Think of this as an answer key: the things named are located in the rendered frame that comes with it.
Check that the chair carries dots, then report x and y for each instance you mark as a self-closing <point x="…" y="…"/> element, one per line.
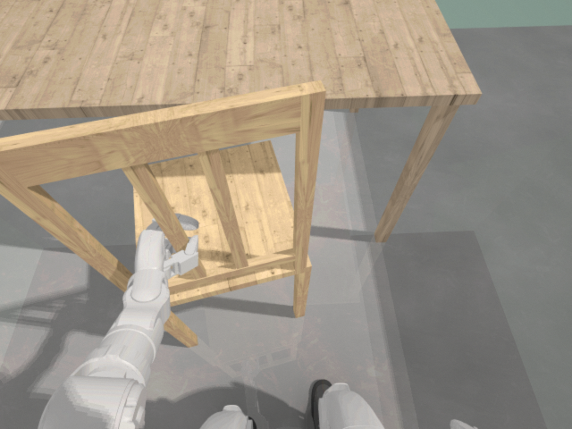
<point x="248" y="232"/>

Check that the left robot forearm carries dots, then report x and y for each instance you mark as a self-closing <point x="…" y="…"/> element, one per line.
<point x="130" y="346"/>

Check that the robot left upper arm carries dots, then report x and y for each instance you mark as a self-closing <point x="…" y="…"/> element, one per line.
<point x="91" y="402"/>

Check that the robot right foot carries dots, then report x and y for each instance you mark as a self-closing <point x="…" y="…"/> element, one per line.
<point x="317" y="392"/>

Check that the robot right shin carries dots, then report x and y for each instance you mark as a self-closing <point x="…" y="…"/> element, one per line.
<point x="337" y="387"/>

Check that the table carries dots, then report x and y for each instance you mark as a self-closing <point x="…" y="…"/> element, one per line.
<point x="104" y="58"/>

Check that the robot left hand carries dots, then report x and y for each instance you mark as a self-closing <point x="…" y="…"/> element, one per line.
<point x="154" y="248"/>

